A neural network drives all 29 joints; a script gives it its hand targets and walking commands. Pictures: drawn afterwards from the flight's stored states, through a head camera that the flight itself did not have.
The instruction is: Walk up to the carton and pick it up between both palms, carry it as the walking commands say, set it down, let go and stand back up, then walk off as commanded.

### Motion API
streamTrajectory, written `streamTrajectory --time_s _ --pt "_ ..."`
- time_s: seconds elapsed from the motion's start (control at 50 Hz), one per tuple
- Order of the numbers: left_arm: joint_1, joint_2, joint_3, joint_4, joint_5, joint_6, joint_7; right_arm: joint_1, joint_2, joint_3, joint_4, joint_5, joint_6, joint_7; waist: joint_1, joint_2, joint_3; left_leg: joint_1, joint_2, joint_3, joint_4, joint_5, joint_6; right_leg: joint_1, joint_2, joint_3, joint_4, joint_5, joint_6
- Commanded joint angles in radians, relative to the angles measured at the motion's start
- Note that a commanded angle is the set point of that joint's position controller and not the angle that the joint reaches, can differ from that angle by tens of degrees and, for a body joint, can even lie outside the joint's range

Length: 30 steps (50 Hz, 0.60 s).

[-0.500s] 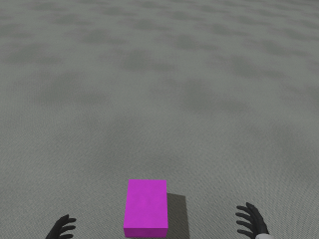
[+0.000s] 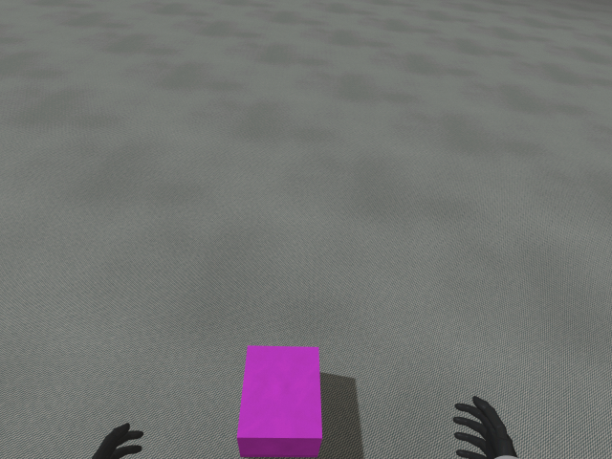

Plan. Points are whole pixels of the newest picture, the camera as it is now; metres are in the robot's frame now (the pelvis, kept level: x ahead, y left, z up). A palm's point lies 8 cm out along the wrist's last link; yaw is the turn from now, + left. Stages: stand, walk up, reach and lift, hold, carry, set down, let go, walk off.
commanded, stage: stand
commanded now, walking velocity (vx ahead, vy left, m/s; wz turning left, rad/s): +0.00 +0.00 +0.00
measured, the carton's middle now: (281, 399) +0.48 +0.05 -0.68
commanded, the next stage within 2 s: walk off in 0.68 s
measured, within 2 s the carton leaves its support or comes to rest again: neither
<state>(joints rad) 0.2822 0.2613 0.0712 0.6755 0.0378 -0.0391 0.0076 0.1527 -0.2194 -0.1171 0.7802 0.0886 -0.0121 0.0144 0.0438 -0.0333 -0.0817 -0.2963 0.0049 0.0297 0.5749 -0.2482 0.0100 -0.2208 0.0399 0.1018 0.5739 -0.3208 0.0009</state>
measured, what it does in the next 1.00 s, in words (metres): stands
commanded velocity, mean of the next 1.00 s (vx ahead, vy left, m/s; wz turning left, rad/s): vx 0.00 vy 0.03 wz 0.10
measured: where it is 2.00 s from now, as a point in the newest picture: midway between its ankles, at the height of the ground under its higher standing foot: outside the picture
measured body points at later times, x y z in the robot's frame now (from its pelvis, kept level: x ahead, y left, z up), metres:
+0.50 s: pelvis -0.01 +0.00 +0.00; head -0.06 +0.01 +0.45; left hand +0.10 +0.27 -0.10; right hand +0.15 -0.26 -0.08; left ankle +0.04 +0.11 -0.73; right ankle -0.01 -0.13 -0.73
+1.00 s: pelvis -0.02 +0.00 +0.00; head -0.07 +0.01 +0.45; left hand +0.07 +0.28 -0.12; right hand +0.13 -0.26 -0.10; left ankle +0.03 +0.11 -0.72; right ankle -0.01 -0.13 -0.73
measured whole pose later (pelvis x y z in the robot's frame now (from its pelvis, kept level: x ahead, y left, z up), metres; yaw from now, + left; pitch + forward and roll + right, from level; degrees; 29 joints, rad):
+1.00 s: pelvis -0.02 +0.00 +0.00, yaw +3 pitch -3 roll -1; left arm 0.27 0.27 0.07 0.79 0.04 -0.02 0.01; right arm 0.17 -0.23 -0.12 0.90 0.09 -0.01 0.01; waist 0.05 -0.03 -0.07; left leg -0.33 0.00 0.01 0.64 -0.24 0.01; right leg -0.22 0.03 0.06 0.57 -0.30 0.00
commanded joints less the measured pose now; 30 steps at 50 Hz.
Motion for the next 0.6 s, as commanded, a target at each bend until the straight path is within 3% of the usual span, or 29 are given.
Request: streamTrajectory --time_s 0.0,0.02,0.04,0.06,0.08,0.1,0.12,0.14,0.16,0.2,0.22,0.24,0.26,0.28,0.3,0.32,0.34,0.36,0.38,0.4,0.42,0.44,0.46,0.5,0.54,0.56,0.58 --pt "-0.047 0.234 0.05 -0.029 0.008 -0.021 0.007 0.006 -0.241 -0.021 -0.059 -0.137 -0.048 -0.02 -0.042 0.077 0.074 0.084 0.073 -0.13 -0.107 0.073 0.036 -0.109 -0.118 0.08 -0.161 0.084 -0.05" --pt "-0.087 0.221 0.043 -0.028 0.024 -0.028 0.004 -0.008 -0.222 -0.012 -0.04 -0.14 -0.046 -0.014 -0.064 0.131 0.033 0.097 0.065 -0.115 -0.108 0.049 0.027 -0.105 -0.124 0.091 -0.177 0.054 -0.038" --pt "-0.048 0.269 0.052 -0.015 0.032 -0.028 0.01 0.009 -0.222 -0.013 -0.043 -0.135 -0.04 -0.008 -0.054 0.055 0.029 0.1 0.068 -0.13 -0.099 0.047 0.037 -0.107 -0.118 0.081 -0.188 0.049 -0.039" --pt "-0.082 0.242 0.046 -0.018 0.033 -0.03 0.017 -0.005 -0.212 -0.015 -0.045 -0.132 -0.042 -0.013 -0.067 -0.035 0.093 0.08 0.074 -0.142 -0.11 0.062 0.042 -0.13 -0.141 0.08 -0.187 0.069 -0.033" --pt "-0.055 0.275 0.054 -0.011 0.024 -0.025 0.013 0.024 -0.231 -0.014 -0.039 -0.14 -0.038 -0.009 -0.052 -0.038 0.081 0.101 0.08 -0.15 -0.127 0.078 0.044 -0.14 -0.119 0.076 -0.174 0.005 -0.044" --pt "-0.037 0.224 0.048 -0.034 0.008 -0.025 0.0 -0.032 -0.241 -0.012 -0.067 -0.138 -0.051 -0.007 -0.022 0.056 0.047 0.071 0.099 -0.19 -0.147 -0.017 0.047 -0.124 -0.105 0.079 -0.153 -0.014 -0.052" --pt "-0.012 0.215 0.043 0.004 0.022 -0.018 0.003 -0.056 -0.273 -0.028 -0.046 -0.142 -0.052 -0.012 -0.023 0.112 0.096 0.039 0.098 -0.19 -0.175 -0.057 0.041 -0.124 -0.115 0.063 -0.167 -0.02 -0.06" --pt "-0.042 0.245 0.051 -0.001 0.025 -0.027 0.007 -0.02 -0.226 -0.009 -0.025 -0.138 -0.043 -0.013 -0.031 0.087 0.078 0.038 0.089 -0.177 -0.174 -0.058 0.034 -0.076 -0.103 0.062 -0.163 -0.008 -0.043" --pt "-0.065 0.259 0.062 -0.017 0.017 -0.027 0.003 -0.039 -0.252 -0.013 -0.042 -0.144 -0.05 -0.022 -0.027 0.126 0.065 0.016 0.097 -0.178 -0.17 -0.032 0.039 -0.064 -0.104 0.066 -0.143 0.031 -0.038" --pt "-0.077 0.253 0.054 0.018 0.023 -0.032 -0.001 -0.054 -0.239 -0.02 -0.039 -0.138 -0.053 -0.019 -0.033 0.045 0.066 0.057 0.083 -0.162 -0.139 0.033 0.035 -0.086 -0.114 0.079 -0.183 0.03 -0.05" --pt "-0.071 0.267 0.059 0.001 0.029 -0.029 0.006 -0.019 -0.244 -0.017 -0.043 -0.13 -0.055 -0.019 -0.037 0.043 0.069 0.041 0.095 -0.173 -0.165 0.02 0.041 -0.072 -0.119 0.067 -0.147 0.058 -0.043" --pt "-0.054 0.237 0.053 0.026 0.021 -0.032 0.006 -0.066 -0.205 -0.003 -0.046 -0.138 -0.067 -0.014 -0.032 0.1 0.028 0.09 0.081 -0.166 -0.132 0.058 0.041 -0.095 -0.116 0.072 -0.157 0.073 -0.05" --pt "-0.056 0.224 0.047 0.021 0.015 -0.036 0.001 -0.044 -0.249 -0.02 -0.024 -0.139 -0.058 -0.025 -0.042 0.116 0.07 0.067 0.09 -0.17 -0.172 0.055 0.035 -0.092 -0.11 0.069 -0.16 0.099 -0.047" --pt "-0.098 0.222 0.039 0.004 0.016 -0.04 0.002 -0.038 -0.243 -0.012 -0.028 -0.128 -0.062 -0.026 -0.048 0.032 0.04 0.09 0.099 -0.177 -0.146 0.097 0.051 -0.078 -0.104 0.066 -0.152 0.078 -0.047" --pt "-0.061 0.22 0.032 0.017 0.014 -0.034 0.004 -0.067 -0.261 -0.02 -0.009 -0.135 -0.053 -0.017 -0.036 0.103 0.034 0.119 0.092 -0.152 -0.125 0.112 0.045 -0.104 -0.102 0.066 -0.166 0.075 -0.044" --pt "-0.091 0.258 0.04 0.005 0.023 -0.041 0.007 -0.046 -0.24 -0.017 -0.028 -0.132 -0.048 -0.022 -0.039 0.022 0.04 0.108 0.093 -0.152 -0.129 0.16 0.046 -0.069 -0.111 0.056 -0.16 0.11 -0.051" --pt "-0.116 0.216 0.03 0.02 0.016 -0.032 0.007 -0.04 -0.246 -0.014 -0.01 -0.126 -0.052 -0.021 -0.055 0.04 0.075 0.084 0.095 -0.157 -0.13 0.13 0.04 -0.099 -0.133 0.086 -0.163 0.128 -0.061" --pt "-0.024 0.239 0.04 0.042 0.007 -0.037 0.008 -0.032 -0.267 -0.024 -0.009 -0.134 -0.055 -0.021 -0.014 0.06 0.036 0.102 0.092 -0.16 -0.131 0.132 0.045 -0.041 -0.122 0.067 -0.174 0.157 -0.052" --pt "-0.076 0.233 0.035 0.02 0.005 -0.031 0.007 -0.064 -0.264 -0.019 -0.03 -0.139 -0.052 -0.021 -0.041 0.044 0.015 0.105 0.071 -0.123 -0.101 0.113 0.045 -0.075 -0.129 0.085 -0.181 0.126 -0.043" --pt "-0.07 0.238 0.034 0.031 0.013 -0.029 0.006 -0.048 -0.274 -0.031 0.0 -0.135 -0.055 -0.023 -0.032 0.047 0.023 0.111 0.078 -0.159 -0.124 0.142 0.04 -0.06 -0.109 0.05 -0.167 0.089 -0.047" --pt "-0.045 0.225 0.033 0.041 0.012 -0.033 0.004 -0.05 -0.257 -0.031 -0.022 -0.126 -0.061 -0.02 -0.047 0.047 0.042 0.111 0.092 -0.157 -0.107 0.116 0.053 -0.087 -0.128 0.079 -0.184 0.117 -0.049" --pt "-0.041 0.226 0.028 0.046 0.01 -0.028 0.0 -0.043 -0.251 -0.014 0.002 -0.136 -0.048 -0.024 -0.032 0.033 0.03 0.106 0.083 -0.155 -0.101 0.122 0.046 -0.068 -0.126 0.072 -0.176 0.119 -0.045" --pt "-0.044 0.217 0.027 0.035 0.004 -0.033 0.002 0.006 -0.264 -0.018 0.012 -0.128 -0.044 -0.03 -0.038 0.068 0.088 0.091 0.095 -0.144 -0.13 0.101 0.041 -0.082 -0.128 0.084 -0.17 0.131 -0.052" --pt "-0.052 0.223 0.027 0.053 0.004 -0.024 0.009 -0.038 -0.251 -0.015 0.012 -0.134 -0.053 -0.021 -0.048 0.044 0.108 0.073 0.097 -0.179 -0.142 0.076 0.054 -0.108 -0.134 0.078 -0.187 0.105 -0.061" --pt "-0.057 0.24 0.029 0.057 0.016 -0.024 0.013 -0.04 -0.241 -0.011 0.009 -0.131 -0.056 -0.026 -0.047 0.02 0.101 0.097 0.091 -0.161 -0.126 0.064 0.049 -0.132 -0.132 0.091 -0.22 0.029 -0.058" --pt "-0.07 0.201 0.021 0.059 0.011 -0.029 -0.002 -0.04 -0.284 -0.019 0.029 -0.138 -0.051 -0.029 -0.039 0.102 0.131 0.067 0.089 -0.173 -0.153 0.047 0.052 -0.112 -0.124 0.075 -0.192 0.044 -0.058" --pt "-0.043 0.217 0.027 0.068 0.012 -0.023 0.0 -0.042 -0.261 -0.02 0.018 -0.146 -0.05 -0.025 -0.026 0.071 0.058 0.088 0.087 -0.143 -0.134 0.05 0.043 -0.08 -0.132 0.086 -0.211 0.022 -0.057"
